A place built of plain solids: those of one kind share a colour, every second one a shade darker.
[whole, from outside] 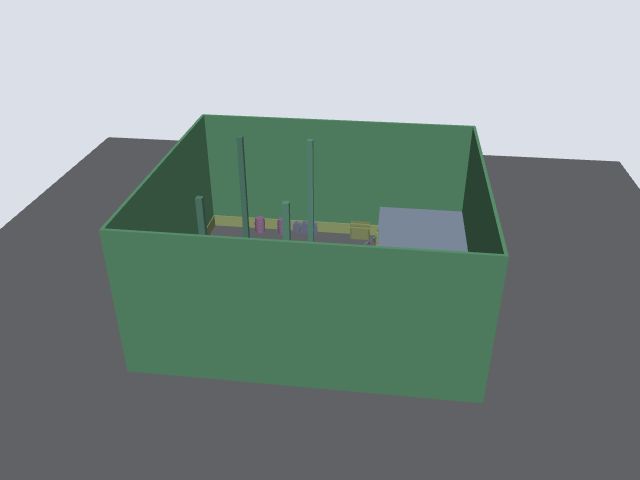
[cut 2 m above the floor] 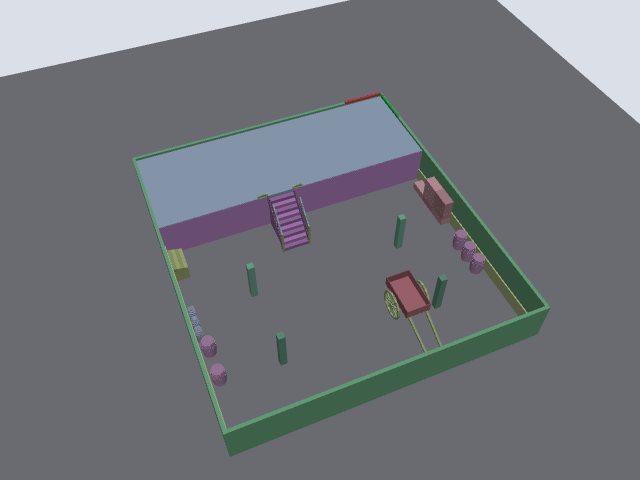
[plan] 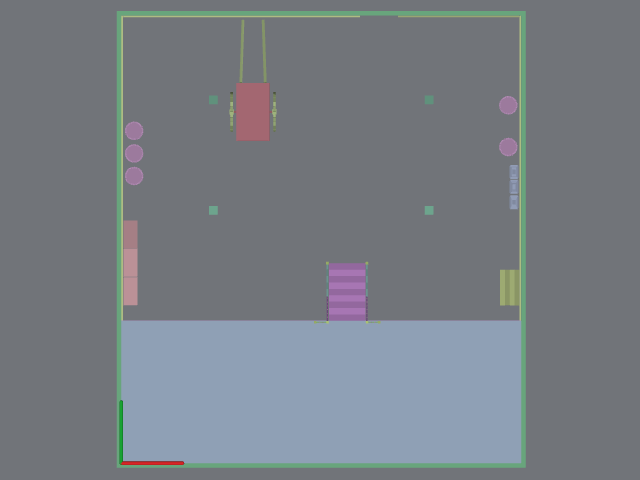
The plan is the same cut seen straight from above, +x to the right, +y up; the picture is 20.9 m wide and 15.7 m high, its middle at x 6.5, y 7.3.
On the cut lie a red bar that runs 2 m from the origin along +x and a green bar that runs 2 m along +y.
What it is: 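An aisled barn 13.1 x 14.6 m, 6.9 m high; a nave 7.1 m broad between two rows of posts 0.29 m square, 3.6 m apart, aisles 3.0 m broad; at the rear a loft 4.7 m deep at 1.88 m over closed bays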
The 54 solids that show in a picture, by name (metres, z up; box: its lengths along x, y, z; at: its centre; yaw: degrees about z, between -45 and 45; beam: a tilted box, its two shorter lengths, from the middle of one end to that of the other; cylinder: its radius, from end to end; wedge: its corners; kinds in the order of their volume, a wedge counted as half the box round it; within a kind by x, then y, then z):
{
 "loft_1": {"box": [13.18, 4.71, 1.93], "at": [6.54, 2.31, 0.92]},
 "wall_1": {"box": [0.15, 14.94, 6.98], "at": [-0.07, 7.32, 3.44]},
 "wall_2": {"box": [13.38, 0.15, 6.98], "at": [6.54, -0.07, 3.44]},
 "wall_3": {"box": [13.38, 0.15, 6.98], "at": [6.54, 14.71, 3.44]},
 "wall_4": {"box": [0.15, 14.94, 6.98], "at": [13.15, 7.32, 3.44]},
 "stair_1": {"box": [1.2, 0.62, 1.74], "at": [7.39, 4.56, 0.82]},
 "stair_2": {"box": [1.2, 0.62, 1.55], "at": [7.39, 4.77, 0.73]},
 "stair_3": {"box": [1.2, 0.62, 1.37], "at": [7.39, 4.98, 0.63]},
 "stair_4": {"box": [1.2, 0.62, 1.18], "at": [7.39, 5.19, 0.54]},
 "stair_5": {"box": [1.2, 0.62, 0.99], "at": [7.39, 5.39, 0.45]},
 "stair_6": {"box": [1.2, 0.62, 0.8], "at": [7.39, 5.6, 0.35]},
 "stair_7": {"box": [1.2, 0.62, 0.61], "at": [7.39, 5.81, 0.26]},
 "stair_8": {"box": [1.2, 0.62, 0.43], "at": [7.39, 6.02, 0.16]},
 "stair_9": {"box": [1.2, 0.62, 0.24], "at": [7.39, 6.23, 0.07]},
 "post_1": {"box": [0.29, 0.29, 6.98], "at": [3.01, 8.27, 3.44]},
 "post_2": {"box": [0.29, 0.29, 6.98], "at": [3.01, 11.88, 3.44]},
 "post_3": {"box": [0.29, 0.29, 6.98], "at": [10.07, 8.27, 3.44]},
 "post_4": {"box": [0.29, 0.29, 6.98], "at": [10.07, 11.88, 3.44]},
 "bales_1": {"box": [0.46, 0.92, 0.41], "at": [0.3, 5.62, 0.15]},
 "bales_2": {"box": [0.46, 0.92, 0.41], "at": [0.3, 6.55, 0.15]},
 "bales_3": {"box": [0.46, 0.92, 0.36], "at": [0.3, 6.55, 0.54]},
 "bales_4": {"box": [0.46, 0.92, 0.36], "at": [0.3, 6.55, 0.9]},
 "bales_5": {"box": [0.46, 0.92, 0.36], "at": [0.3, 6.55, 1.26]},
 "bales_6": {"box": [0.46, 0.92, 0.41], "at": [0.3, 7.48, 0.15]},
 "bales_7": {"box": [0.46, 0.92, 0.36], "at": [0.3, 7.48, 0.54]},
 "bales_8": {"box": [0.46, 0.92, 0.36], "at": [0.3, 7.48, 0.9]},
 "bales_9": {"box": [0.46, 0.92, 0.36], "at": [0.3, 7.48, 1.26]},
 "dwarf_1": {"box": [0.06, 9.98, 0.72], "at": [0.03, 9.65, 0.31]},
 "dwarf_2": {"box": [7.75, 0.06, 0.72], "at": [3.94, 14.61, 0.31]},
 "dwarf_3": {"box": [3.97, 0.06, 0.72], "at": [11.04, 14.61, 0.31]},
 "dwarf_4": {"box": [0.06, 9.98, 0.72], "at": [13.05, 9.65, 0.31]},
 "bin_1": {"box": [0.16, 1.17, 0.07], "at": [12.47, 5.75, 0.72]},
 "bin_2": {"box": [0.16, 1.17, 0.11], "at": [12.63, 5.75, 0.74]},
 "bin_3": {"box": [0.6, 1.13, 0.74], "at": [12.72, 5.75, 0.32]},
 "bin_4": {"box": [0.16, 1.17, 0.15], "at": [12.78, 5.75, 0.76]},
 "bin_5": {"box": [0.16, 1.17, 0.18], "at": [12.94, 5.75, 0.78]},
 "cart_rod_1": {"wedge": [[3.86, 12.43, 0.79], [3.86, 12.46, 0.87], [3.93, 14.48, 0.0], [3.93, 14.51, 0.09], [3.96, 12.42, 0.79], [3.96, 12.45, 0.87], [4.03, 14.47, 0.0], [4.03, 14.5, 0.09]]},
 "cart_rod_2": {"wedge": [[4.59, 14.47, 0.0], [4.59, 14.5, 0.09], [4.66, 12.42, 0.79], [4.66, 12.45, 0.87], [4.69, 14.48, 0.0], [4.69, 14.51, 0.09], [4.76, 12.43, 0.79], [4.76, 12.46, 0.87]]},
 "face_1": {"box": [6.79, 0.012, 1.9], "at": [3.4, 4.67, 0.9]},
 "face_2": {"box": [5.09, 0.012, 1.9], "at": [10.54, 4.67, 0.9]},
 "stair_guard_string_1": {"wedge": [[6.72, 4.61, 1.72], [6.72, 4.61, 1.96], [6.72, 6.54, -0.02], [6.72, 6.54, 0.22], [6.76, 4.61, 1.72], [6.76, 4.61, 1.96], [6.76, 6.54, -0.02], [6.76, 6.54, 0.22]]},
 "stair_guard_string_2": {"wedge": [[8.02, 4.61, 1.72], [8.02, 4.61, 1.96], [8.02, 6.54, -0.02], [8.02, 6.54, 0.22], [8.06, 4.61, 1.72], [8.06, 4.61, 1.96], [8.06, 6.54, -0.02], [8.06, 6.54, 0.22]]},
 "cart_1": {"box": [0.029, 1.9, 0.42], "at": [3.77, 11.49, 1.1]},
 "cart_2": {"box": [1.04, 0.028, 0.42], "at": [4.31, 10.55, 1.1]},
 "cart_3": {"box": [1.1, 1.9, 0.03], "at": [4.31, 11.49, 0.88]},
 "cart_4": {"box": [1.04, 0.028, 0.42], "at": [4.31, 12.43, 1.1]},
 "cart_5": {"box": [0.029, 1.9, 0.42], "at": [4.84, 11.49, 1.1]},
 "cask_1": {"cylinder": 0.26, "from": [0.42, 9.39, 0.85], "to": [0.42, 9.39, 0.9]},
 "cask_2": {"cylinder": 0.26, "from": [0.42, 10.13, 0.85], "to": [0.42, 10.13, 0.9]},
 "cask_3": {"cylinder": 0.26, "from": [0.42, 10.87, 0.85], "to": [0.42, 10.87, 0.9]},
 "cask_4": {"cylinder": 0.26, "from": [12.66, 10.34, 0.85], "to": [12.66, 10.34, 0.9]},
 "cask_5": {"cylinder": 0.26, "from": [12.66, 11.71, 0.85], "to": [12.66, 11.71, 0.9]},
 "stair_guard_newel_1": {"box": [0.09, 0.09, 1.29], "at": [6.74, 6.54, 0.59]},
 "stair_guard_newel_2": {"box": [0.09, 0.09, 1.29], "at": [8.04, 6.54, 0.59]}
}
